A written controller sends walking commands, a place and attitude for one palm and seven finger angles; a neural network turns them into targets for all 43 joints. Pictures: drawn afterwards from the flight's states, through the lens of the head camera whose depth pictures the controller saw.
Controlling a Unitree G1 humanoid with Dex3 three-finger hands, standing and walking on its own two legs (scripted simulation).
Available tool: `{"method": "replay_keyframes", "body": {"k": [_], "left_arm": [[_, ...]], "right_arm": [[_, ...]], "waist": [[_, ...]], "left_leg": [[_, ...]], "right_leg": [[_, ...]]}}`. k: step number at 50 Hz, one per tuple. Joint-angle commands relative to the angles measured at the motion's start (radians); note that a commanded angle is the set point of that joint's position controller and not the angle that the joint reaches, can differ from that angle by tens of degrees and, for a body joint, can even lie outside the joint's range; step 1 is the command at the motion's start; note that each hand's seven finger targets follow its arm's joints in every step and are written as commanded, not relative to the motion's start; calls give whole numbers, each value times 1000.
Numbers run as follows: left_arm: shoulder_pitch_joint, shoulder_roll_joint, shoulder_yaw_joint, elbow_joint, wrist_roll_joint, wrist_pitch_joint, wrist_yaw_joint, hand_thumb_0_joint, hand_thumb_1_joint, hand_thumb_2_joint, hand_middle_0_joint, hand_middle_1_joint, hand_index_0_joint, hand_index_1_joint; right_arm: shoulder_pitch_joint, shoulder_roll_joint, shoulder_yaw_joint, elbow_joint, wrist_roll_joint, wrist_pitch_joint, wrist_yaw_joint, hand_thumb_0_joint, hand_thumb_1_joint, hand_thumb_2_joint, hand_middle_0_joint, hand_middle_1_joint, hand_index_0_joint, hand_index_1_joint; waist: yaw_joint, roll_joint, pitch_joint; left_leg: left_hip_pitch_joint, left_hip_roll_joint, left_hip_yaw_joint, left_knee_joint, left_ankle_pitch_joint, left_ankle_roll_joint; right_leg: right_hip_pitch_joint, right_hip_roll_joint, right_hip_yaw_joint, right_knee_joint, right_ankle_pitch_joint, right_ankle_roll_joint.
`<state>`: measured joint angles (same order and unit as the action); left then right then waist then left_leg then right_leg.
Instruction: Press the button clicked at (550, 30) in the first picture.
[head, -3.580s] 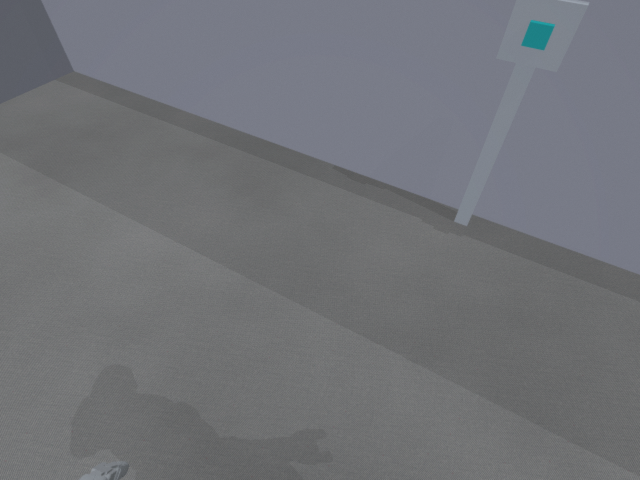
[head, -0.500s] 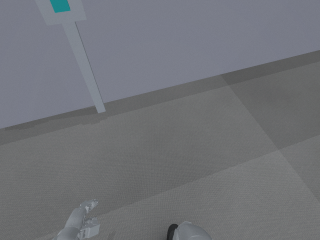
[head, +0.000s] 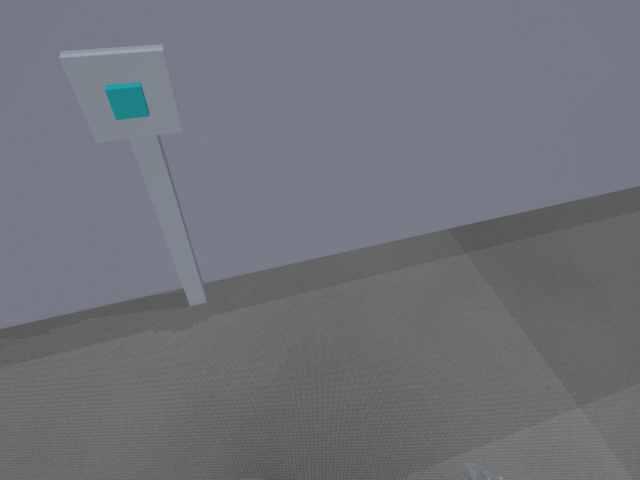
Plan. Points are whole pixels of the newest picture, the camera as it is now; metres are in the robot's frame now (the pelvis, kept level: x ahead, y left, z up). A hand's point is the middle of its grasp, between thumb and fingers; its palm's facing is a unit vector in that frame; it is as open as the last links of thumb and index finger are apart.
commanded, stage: turn to face it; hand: left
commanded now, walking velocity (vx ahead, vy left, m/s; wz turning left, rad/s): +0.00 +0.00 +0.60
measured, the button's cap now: (128, 100) +0.74 +0.48 +0.06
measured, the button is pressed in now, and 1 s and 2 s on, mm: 0 0 0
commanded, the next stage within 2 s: take the last steps up to it in 0.76 s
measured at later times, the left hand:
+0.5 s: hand (206, 449) +0.18 +0.18 -0.14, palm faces +0.18 -0.95 -0.27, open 7.3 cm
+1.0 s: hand out of the picture +0.00 +0.20 -0.18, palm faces +0.43 -0.87 -0.23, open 7.3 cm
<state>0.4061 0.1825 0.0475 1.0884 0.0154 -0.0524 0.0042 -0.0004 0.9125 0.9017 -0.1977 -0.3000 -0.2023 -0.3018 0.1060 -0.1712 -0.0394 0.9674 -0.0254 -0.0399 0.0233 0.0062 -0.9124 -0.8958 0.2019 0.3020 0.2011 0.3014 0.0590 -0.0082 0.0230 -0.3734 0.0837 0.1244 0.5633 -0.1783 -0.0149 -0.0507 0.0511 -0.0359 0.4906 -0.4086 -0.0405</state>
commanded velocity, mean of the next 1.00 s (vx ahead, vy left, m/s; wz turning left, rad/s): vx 0.05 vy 0.00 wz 0.39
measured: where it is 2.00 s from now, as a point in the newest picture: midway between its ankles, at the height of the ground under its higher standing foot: (289, 450)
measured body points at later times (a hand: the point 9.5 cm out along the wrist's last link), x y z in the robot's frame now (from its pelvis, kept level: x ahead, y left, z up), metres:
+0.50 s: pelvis +0.10 -0.03 +0.00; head +0.12 -0.05 +0.45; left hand +0.17 +0.23 -0.12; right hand +0.10 -0.26 -0.17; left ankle +0.08 +0.10 -0.71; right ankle +0.13 -0.12 -0.73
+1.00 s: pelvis +0.09 +0.00 +0.00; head +0.10 +0.04 +0.45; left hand -0.02 +0.24 -0.16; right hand +0.30 -0.18 -0.11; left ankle +0.04 +0.09 -0.73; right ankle +0.12 -0.13 -0.69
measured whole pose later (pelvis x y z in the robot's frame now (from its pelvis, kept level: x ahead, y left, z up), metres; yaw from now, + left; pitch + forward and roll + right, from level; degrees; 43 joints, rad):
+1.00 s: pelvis +0.09 +0.00 +0.00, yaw +21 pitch -1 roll +0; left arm 0.30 0.26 0.06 1.05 0.02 0.05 0.01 0.00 0.91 0.90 -0.20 -0.30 -0.20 -0.30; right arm 0.10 -0.20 -0.03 0.94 -0.02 0.02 0.01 0.00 -0.91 -0.90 0.20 0.30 0.20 0.30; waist 0.05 -0.06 0.07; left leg -0.22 0.03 0.11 0.56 -0.33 0.03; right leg -0.36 -0.12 -0.13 0.90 -0.49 0.04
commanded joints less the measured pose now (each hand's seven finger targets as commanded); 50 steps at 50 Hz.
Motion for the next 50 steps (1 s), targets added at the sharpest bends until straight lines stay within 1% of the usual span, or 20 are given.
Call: {"method": "replay_keyframes", "body": {"k": [1, 4, 7, 11, 15, 18, 20, 21, 22, 23, 24, 26, 28, 39, 43, 44, 45, 46, 47, 50], "left_arm": [[-6, 80, 7, -83, -8, -20, 7, 0, 900, 900, -200, -300, -200, -300], [-68, 54, 11, -58, 5, -1, 0, 0, 900, 900, -200, -300, -200, -300], [-2, 1, -2, -27, 5, 29, 3, 0, 900, 900, -200, -300, -200, -300], [-80, 15, 8, -68, 5, 53, 14, 0, 900, 900, -200, -300, -200, -300], [-178, 29, 19, -125, -1, 62, 18, 0, 900, 900, -200, -300, -200, -300], [-187, 39, 24, -149, -7, 57, 21, 0, 900, 900, -200, -300, -200, -300], [-143, 58, 28, -149, -10, 48, 24, 0, 900, 900, -200, -300, -200, -300], [-114, 100, 35, -148, -6, 37, 29, 0, 900, 900, -200, -300, -200, -300], [-80, 194, 52, -146, 9, 26, 39, 0, 900, 900, -200, -300, -200, -300], [-74, 238, 54, -164, 2, 31, 36, 0, 900, 900, -200, -300, -200, -300], [-123, 211, 54, -179, -1, 32, 37, 0, 900, 900, -200, -300, -200, -300], [-225, 145, 34, -203, 1, 40, 40, 0, 900, 900, -200, -300, -200, -300], [-220, 124, 25, -209, 4, 32, 37, 0, 900, 900, -200, -300, -200, -300], [-117, 209, 42, -166, 21, 44, 30, 0, 900, 900, -200, -300, -200, -300], [-136, 220, 45, -141, 10, 51, 28, 0, 900, 900, -200, -300, -200, -300], [-128, 190, 37, -142, 0, 54, 25, 0, 900, 900, -200, -300, -200, -300], [-107, 132, 26, -159, -6, 58, 17, 0, 900, 900, -200, -300, -200, -300], [-161, 110, 6, -185, 6, 60, 14, 0, 900, 900, -200, -300, -200, -300], [-205, 119, 7, -180, 13, 70, 16, 0, 900, 900, -200, -300, -200, -300], [-170, 122, 11, -118, 14, 59, -8, 0, 900, 900, -200, -300, -200, -300]], "right_arm": [[386, -262, -44, 52, -3, -15, -38, 0, -900, -900, 200, 300, 200, 300], [206, -128, -7, 29, 5, -21, -47, 0, -900, -900, 200, 300, 200, 300], [150, -101, 4, 32, 12, -26, -49, 0, -900, -900, 200, 300, 200, 300], [179, -124, -21, 37, 12, -3, -46, 0, -900, -900, 200, 300, 200, 300], [197, -157, -40, 33, 3, 23, -43, 0, -900, -900, 200, 300, 200, 300], [187, -175, -52, 22, 0, 39, -43, 0, -900, -900, 200, 300, 200, 300], [175, -176, -58, 7, 6, 46, -40, 0, -900, -900, 200, 300, 200, 300], [176, -154, -58, -2, 14, 45, -34, 0, -900, -900, 200, 300, 200, 300], [205, -80, -48, -22, 21, 42, -27, 0, -900, -900, 200, 300, 200, 300], [214, -92, -53, -35, 9, 54, -31, 0, -900, -900, 200, 300, 200, 300], [197, -115, -62, -26, 3, 74, -30, 0, -900, -900, 200, 300, 200, 300], [197, -95, -63, -4, 2, 87, -18, 0, -900, -900, 200, 300, 200, 300], [200, -84, -56, -3, 0, 92, -12, 0, -900, -900, 200, 300, 200, 300], [3, -98, -29, -78, 13, 86, -10, 0, -900, -900, 200, 300, 200, 300], [67, -121, -22, -63, 13, 67, -15, 0, -900, -900, 200, 300, 200, 300], [103, -164, -26, -51, 10, 56, -16, 0, -900, -900, 200, 300, 200, 300], [126, -259, -45, -53, -2, 48, -18, 0, -900, -900, 200, 300, 200, 300], [157, -309, -48, -47, -1, 58, -18, 0, -900, -900, 200, 300, 200, 300], [172, -287, -47, -25, -5, 48, -35, 0, -900, -900, 200, 300, 200, 300], [105, -197, -20, -22, 2, 29, -43, 0, -900, -900, 200, 300, 200, 300]], "waist": [[-163, 282, -182], [-89, 131, 12], [-30, 146, -12], [-47, 117, -5], [-71, 166, -13], [-61, 181, -23], [-34, 146, -57], [-20, 62, -75], [-17, -206, -122], [-19, -278, -125], [-24, -277, -78], [-79, -132, 18], [-80, -145, 15], [-12, -184, -34], [-58, -161, -82], [-79, -55, -120], [-88, 214, -143], [-111, 275, -105], [-134, 275, -62], [-80, 173, 44]], "left_leg": [[554, 414, -465, -225, 297, 210], [250, 291, -305, -294, 288, 196], [110, 187, -163, -303, 368, 164], [105, 173, -215, -294, 322, 184], [139, 165, -281, -256, 288, 190], [125, 158, -331, -205, 308, 182], [81, 117, -331, -126, 275, 139], [-4, 67, -294, -51, 172, 89], [-178, -65, -131, 163, -145, 6], [-189, -93, -117, 365, -424, -18], [-177, -58, -161, 506, -403, -20], [-191, -22, -143, 628, -268, -28], [-184, -22, -120, 636, -204, -43], [-48, -42, -36, 241, -273, -41], [167, -47, -2, -72, -86, -19], [310, 6, -52, -189, 32, 1], [436, 212, -316, -217, 195, 88], [389, 336, -410, -271, 191, 181], [350, 315, -439, -317, 77, 198], [292, 208, -302, -342, -2, 168]], "right_leg": [[-492, -35, 16, 677, -193, 5], [-502, -141, 34, 708, -51, 39], [-348, -153, -7, 547, 24, 71], [-361, -136, -22, 447, 65, 97], [-364, -114, -25, 330, 44, 107], [-287, -89, -32, 208, 44, 103], [-147, -85, -36, 1, 183, 100], [-17, -150, 22, -114, 280, 88], [144, -406, 241, -177, 445, 18], [42, -557, 313, -199, 513, -77], [-81, -531, 291, -227, 424, -95], [-168, -429, 136, -212, 376, -65], [-150, -383, 37, -193, 460, -52], [-49, -410, -20, -125, 592, -97], [-95, -379, -68, -14, 571, -32], [-177, -338, -103, 75, 439, 19], [-377, -219, -155, 231, 92, 86], [-459, -164, -127, 397, -220, 99], [-513, -159, -45, 496, -209, 98], [-542, -171, -4, 599, -4, 86]]}}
